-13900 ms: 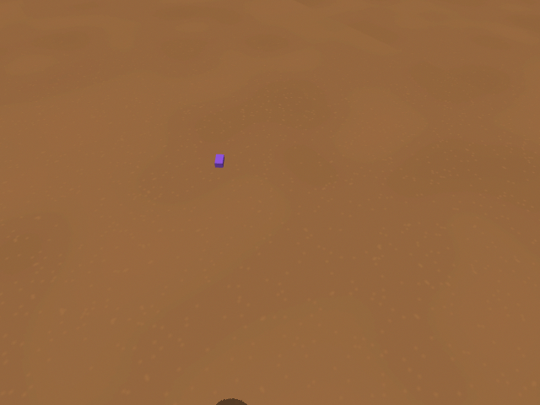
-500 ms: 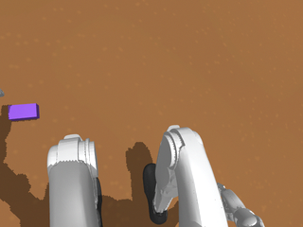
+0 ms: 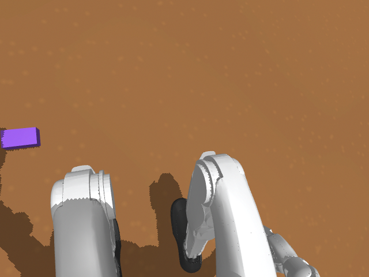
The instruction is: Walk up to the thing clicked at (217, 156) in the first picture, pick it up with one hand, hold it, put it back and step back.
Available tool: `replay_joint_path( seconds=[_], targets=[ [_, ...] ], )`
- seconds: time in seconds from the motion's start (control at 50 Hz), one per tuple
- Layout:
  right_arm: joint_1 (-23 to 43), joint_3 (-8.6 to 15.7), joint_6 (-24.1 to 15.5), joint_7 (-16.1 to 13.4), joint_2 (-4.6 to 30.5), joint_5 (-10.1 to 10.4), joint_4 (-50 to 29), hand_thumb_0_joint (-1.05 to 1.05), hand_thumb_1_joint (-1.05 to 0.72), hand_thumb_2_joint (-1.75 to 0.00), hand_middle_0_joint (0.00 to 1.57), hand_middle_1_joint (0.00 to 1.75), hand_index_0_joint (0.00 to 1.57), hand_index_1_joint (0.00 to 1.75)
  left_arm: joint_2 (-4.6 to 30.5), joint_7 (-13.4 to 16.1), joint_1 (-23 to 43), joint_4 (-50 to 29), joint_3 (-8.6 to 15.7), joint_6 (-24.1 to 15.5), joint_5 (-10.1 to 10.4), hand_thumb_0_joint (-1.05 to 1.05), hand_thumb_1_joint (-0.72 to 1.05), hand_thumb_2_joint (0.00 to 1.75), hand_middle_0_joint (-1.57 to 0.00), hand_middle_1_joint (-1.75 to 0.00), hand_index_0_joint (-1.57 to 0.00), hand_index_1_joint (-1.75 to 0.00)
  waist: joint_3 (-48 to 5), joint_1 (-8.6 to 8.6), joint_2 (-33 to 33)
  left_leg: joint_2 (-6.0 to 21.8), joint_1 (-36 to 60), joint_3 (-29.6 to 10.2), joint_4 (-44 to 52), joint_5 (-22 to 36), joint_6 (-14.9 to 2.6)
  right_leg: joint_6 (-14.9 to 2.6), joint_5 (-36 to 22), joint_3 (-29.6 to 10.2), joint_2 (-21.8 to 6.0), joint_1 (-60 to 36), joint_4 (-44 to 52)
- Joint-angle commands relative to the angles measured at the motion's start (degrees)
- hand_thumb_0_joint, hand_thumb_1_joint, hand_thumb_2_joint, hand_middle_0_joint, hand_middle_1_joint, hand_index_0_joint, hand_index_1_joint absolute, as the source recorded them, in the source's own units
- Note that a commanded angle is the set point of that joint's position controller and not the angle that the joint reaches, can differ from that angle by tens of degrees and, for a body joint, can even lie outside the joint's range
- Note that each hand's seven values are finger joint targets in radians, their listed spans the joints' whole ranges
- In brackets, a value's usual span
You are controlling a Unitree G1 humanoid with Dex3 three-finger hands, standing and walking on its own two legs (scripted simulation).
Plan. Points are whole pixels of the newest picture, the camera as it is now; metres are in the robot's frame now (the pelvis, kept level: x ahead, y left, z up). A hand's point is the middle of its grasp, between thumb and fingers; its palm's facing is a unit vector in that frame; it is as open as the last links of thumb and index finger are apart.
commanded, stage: rise first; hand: left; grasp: from above
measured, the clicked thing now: (21, 138) +0.41 +0.34 -0.30
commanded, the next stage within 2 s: approach in 0.24 s
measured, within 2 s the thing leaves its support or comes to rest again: neither
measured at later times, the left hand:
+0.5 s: hand out of the picture +0.37 +0.38 -0.17, palm faces -0.49 -0.10 -0.87, open 12.1 cm
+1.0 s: hand out of the picture +0.41 +0.35 -0.18, palm faces -0.46 -0.05 -0.89, open 13.3 cm
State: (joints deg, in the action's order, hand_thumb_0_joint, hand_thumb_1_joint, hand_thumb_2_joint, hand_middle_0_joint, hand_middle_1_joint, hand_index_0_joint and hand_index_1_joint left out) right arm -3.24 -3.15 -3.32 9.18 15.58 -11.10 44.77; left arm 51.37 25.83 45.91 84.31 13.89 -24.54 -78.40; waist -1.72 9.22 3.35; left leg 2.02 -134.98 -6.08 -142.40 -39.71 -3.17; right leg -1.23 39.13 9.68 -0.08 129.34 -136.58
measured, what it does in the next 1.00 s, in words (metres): stands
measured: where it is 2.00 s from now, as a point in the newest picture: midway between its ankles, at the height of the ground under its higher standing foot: (150, 256)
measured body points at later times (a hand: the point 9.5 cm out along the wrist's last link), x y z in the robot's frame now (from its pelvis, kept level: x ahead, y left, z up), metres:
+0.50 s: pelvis +0.00 +0.00 +0.00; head +0.22 +0.10 +0.38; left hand +0.39 +0.38 -0.12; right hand +0.13 -0.27 -0.10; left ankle +0.07 +0.11 -0.28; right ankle +0.10 -0.11 -0.28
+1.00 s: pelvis +0.00 +0.00 +0.00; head +0.24 +0.07 +0.38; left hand +0.43 +0.35 -0.13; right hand +0.06 -0.27 -0.10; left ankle +0.07 +0.11 -0.28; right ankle +0.10 -0.11 -0.28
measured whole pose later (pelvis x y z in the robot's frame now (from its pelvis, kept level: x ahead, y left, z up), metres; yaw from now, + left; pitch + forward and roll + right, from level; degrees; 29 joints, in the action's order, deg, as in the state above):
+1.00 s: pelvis +0.00 +0.00 +0.00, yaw -1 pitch +32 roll -9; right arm -7.6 -5.6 -6.4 11.5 16.6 -9.7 43.2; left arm 47.6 28.0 49.7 87.5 10.5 -12.3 -73.7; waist -0.9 13.5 0.3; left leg 2.7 -135.7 -5.8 -142.2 -39.9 -3.6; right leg -0.7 38.5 9.2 0.8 130.7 -136.2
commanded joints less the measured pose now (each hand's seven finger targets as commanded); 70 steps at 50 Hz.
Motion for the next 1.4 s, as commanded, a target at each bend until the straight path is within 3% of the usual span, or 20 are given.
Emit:
replay_joint_path(
  seconds=[0.0,0.16,0.26,0.32,0.36,0.42,0.44,0.52,0.58,0.66,0.7,0.76,0.9,0.94,0.96,1.02,1.1,1.22,1.3,1.38],
  targets=[
    [-8.8,4.9,-0.5,-1.0,15.1,0.2,-1.1,0.00,-0.91,-0.90,0.20,0.30,0.20,0.30,17.6,1.1,12.1,-6.7,1.4,-0.1,2.0,0.00,-0.13,0.65,-0.42,-0.73,-0.44,-0.71,-36.1,-1.11,-18.9,-2.0,31.1,1.3,15.2,10.0,1.05,-0.87,-9.5,-0.2,3.2,-13.9,12.4],
    [-9.3,5.9,-0.4,-0.4,15.1,0.8,-1.4,0.00,-0.90,-0.90,0.20,0.30,0.20,0.30,15.2,0.1,10.4,-13.0,0.7,-0.6,4.2,0.00,-0.13,0.65,-0.41,-0.73,-0.43,-0.70,-37.7,-1.97,-20.0,-1.7,33.6,0.6,16.0,12.5,1.46,-0.85,-11.3,0.4,3.0,-13.7,12.0],
    [-9.4,6.1,0.3,-0.3,15.5,1.1,-1.1,0.00,-0.90,-0.90,0.20,0.30,0.20,0.30,17.1,0.6,8.8,-12.6,3.1,-0.4,3.1,0.00,-0.15,0.67,-0.39,-0.75,-0.42,-0.72,-39.2,-3.45,-21.2,-1.7,35.7,-0.1,17.0,14.2,1.74,-1.14,-12.2,0.5,3.0,-13.2,11.0],
    [-8.6,5.6,0.5,-0.3,15.1,1.1,-1.9,0.00,-0.90,-0.90,0.20,0.30,0.20,0.30,15.8,1.0,9.5,-12.1,2.2,-0.6,2.6,0.00,-0.22,0.76,-0.39,-0.73,-0.38,-0.75,-37.9,-2.84,-19.4,-1.9,33.0,0.4,17.1,12.6,1.38,-1.09,-11.4,0.5,3.2,-13.9,12.0],
    [-8.4,5.3,0.5,-0.3,15.1,1.1,-1.7,0.00,-0.89,-0.89,0.20,0.30,0.20,0.30,15.4,1.0,10.5,-9.7,1.5,-0.6,2.0,0.00,-0.23,0.74,-0.32,-0.78,-0.33,-0.77,-35.7,-1.82,-17.8,-2.0,31.5,0.5,16.6,11.2,1.09,-1.02,-10.4,0.5,3.3,-13.1,12.3],
    [-8.6,4.5,-0.1,-0.2,14.8,0.6,-1.5,0.00,-0.89,-0.89,0.20,0.30,0.20,0.30,10.8,1.0,15.6,-7.8,-3.4,-1.0,1.4,0.00,-0.27,0.77,-0.29,-0.81,-0.30,-0.80,-32.7,1.63,-17.1,-2.0,30.3,0.4,15.6,9.9,0.98,-0.62,-9.9,0.7,3.2,-12.0,12.4],
    [-9.7,4.9,-0.1,-0.4,15.4,0.6,-0.6,0.00,-0.89,-0.89,0.20,0.30,0.20,0.30,12.0,1.4,15.6,-6.4,-2.3,-0.9,1.3,0.00,-0.28,0.78,-0.28,-0.82,-0.29,-0.81,-33.0,2.00,-16.4,-1.8,30.7,0.3,15.4,9.9,0.97,-0.60,-10.0,0.7,3.1,-11.9,12.7],
    [-11.1,3.7,-1.0,-0.6,14.4,0.2,0.6,0.00,-0.89,-0.89,0.20,0.30,0.20,0.30,5.5,3.4,23.7,-7.3,-8.8,-1.5,1.6,0.00,-0.29,0.79,-0.26,-0.86,-0.28,-0.84,-33.4,4.38,-17.6,-1.8,30.3,0.3,15.0,7.2,1.08,-0.65,-8.3,0.8,3.3,-11.1,13.5],
    [-11.3,3.3,-2.1,-0.6,15.2,-0.4,0.5,0.00,-0.89,-0.89,0.20,0.30,0.20,0.30,7.4,5.9,24.1,-4.2,-7.7,-0.2,0.7,0.00,-0.31,0.81,-0.24,-0.88,-0.26,-0.86,-34.0,4.73,-20.2,-1.7,32.0,-0.3,15.8,6.5,1.51,-0.43,-7.4,1.7,3.1,-10.1,12.2],
    [-11.2,2.6,-2.8,-0.3,15.2,-0.5,-0.6,0.00,-0.89,-0.89,0.20,0.30,0.20,0.30,12.7,10.2,23.1,-5.0,-3.2,3.4,-1.6,0.00,-0.35,0.84,-0.22,-0.90,-0.24,-0.88,-38.6,1.49,-25.7,-1.8,34.6,0.8,16.4,10.4,2.41,-1.09,-10.7,1.3,3.2,-11.2,10.7],
    [-10.4,2.4,-3.2,0.3,15.3,-0.6,-1.5,0.00,-0.89,-0.89,0.20,0.30,0.20,0.30,12.3,11.3,21.3,-2.8,-3.3,6.1,-2.1,0.00,-0.34,0.83,-0.22,-0.90,-0.24,-0.87,-38.1,1.66,-27.0,-1.7,35.6,1.3,16.7,11.5,2.62,-1.27,-12.0,1.2,3.3,-11.2,10.1],
    [-9.8,2.1,-3.5,0.9,16.0,0.2,-2.5,0.00,-0.89,-0.89,0.20,0.30,0.20,0.30,14.4,11.8,20.8,-2.6,-1.2,9.3,-0.9,0.00,-0.35,0.83,-0.20,-0.92,-0.23,-0.89,-39.5,1.06,-25.0,-1.8,33.2,2.0,16.0,13.1,2.02,-1.27,-14.3,0.6,3.3,-13.7,10.9],
    [-10.7,2.6,-3.9,1.6,15.3,2.1,-4.0,0.00,-0.90,-0.89,0.20,0.30,0.20,0.30,14.6,4.7,11.3,-2.1,-1.1,13.8,5.8,0.00,-0.44,0.87,-0.12,-0.99,-0.16,-0.95,-39.0,-0.88,-16.5,-2.4,25.4,3.4,14.9,12.4,-0.20,-0.37,-14.9,-1.5,3.3,-21.4,13.1],
    [-10.5,2.7,-4.1,1.6,16.1,2.1,-5.1,0.00,-0.90,-0.89,0.20,0.30,0.20,0.30,12.8,1.4,10.1,0.2,-2.0,13.6,7.4,0.00,-0.47,0.89,-0.08,-1.04,-0.13,-0.99,-36.4,1.13,-13.6,-2.3,23.4,2.5,15.1,10.3,-0.28,-0.26,-13.0,-1.1,3.0,-20.7,13.2],
    [-11.1,2.7,-4.2,1.5,15.8,2.5,-4.4,0.00,-0.90,-0.89,0.20,0.30,0.20,0.30,9.7,-1.0,10.3,1.3,-4.7,13.3,7.5,0.00,-0.49,0.91,-0.07,-1.06,-0.12,-1.01,-33.0,2.81,-11.5,-2.3,21.6,2.5,14.8,8.2,-0.51,-0.18,-11.3,-1.2,3.2,-19.4,13.5],
    [-13.9,2.6,-3.8,0.8,16.4,2.4,-2.2,0.00,-0.90,-0.89,0.20,0.30,0.20,0.30,9.1,-5.6,17.3,-4.9,-6.0,9.6,9.1,0.00,-0.50,0.92,-0.07,-1.07,-0.12,-1.03,-31.0,4.95,-12.1,-2.3,21.0,1.4,14.4,7.0,-0.03,-0.34,-9.9,-0.5,3.0,-18.5,14.1],
    [-15.0,1.8,-3.9,0.0,17.4,1.2,-1.5,0.00,-0.90,-0.90,0.20,0.30,0.20,0.30,11.1,-7.0,19.3,-8.4,-5.5,1.2,8.9,0.00,-0.51,0.93,-0.07,-1.08,-0.11,-1.04,-29.5,5.33,-12.5,-2.3,23.3,1.2,11.7,7.0,0.98,-0.88,-8.0,-0.1,3.1,-18.6,15.4],
    [-10.9,0.7,-2.5,0.0,16.8,-1.4,-0.5,0.00,-0.89,-0.90,0.20,0.30,0.20,0.30,13.9,1.3,16.0,-7.5,-3.2,-7.4,3.5,0.00,-0.50,0.95,-0.05,-1.04,-0.07,-1.02,-34.1,2.80,-19.3,-1.1,33.4,-0.3,11.8,10.4,2.00,-1.17,-9.0,1.9,4.1,-16.6,11.5],
    [-7.7,0.0,-1.9,0.9,17.2,-3.7,0.9,0.00,-0.89,-0.89,0.20,0.30,0.20,0.30,13.3,11.0,15.5,-0.5,-4.2,-5.7,-2.6,0.00,-0.50,0.95,-0.05,-1.01,-0.07,-0.99,-32.1,3.04,-24.1,-0.6,35.3,-0.9,13.1,13.2,2.75,-1.58,-10.2,3.5,4.9,-11.5,8.8],
    [-5.2,-0.6,-3.1,2.3,18.0,-5.6,1.9,0.00,-0.89,-0.89,0.20,0.30,0.20,0.30,13.0,18.8,16.3,0.6,-4.9,-0.5,-5.4,0.00,-0.49,0.95,-0.07,-0.98,-0.07,-0.97,-32.2,3.30,-27.9,-0.1,36.8,-2.0,14.3,15.5,3.95,-1.27,-12.8,4.3,5.2,-8.8,7.0]
  ],
)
